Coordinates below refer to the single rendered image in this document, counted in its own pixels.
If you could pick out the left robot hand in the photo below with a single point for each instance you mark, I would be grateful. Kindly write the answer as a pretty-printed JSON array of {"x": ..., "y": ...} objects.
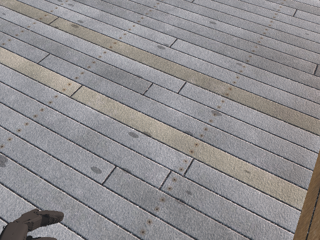
[{"x": 29, "y": 221}]

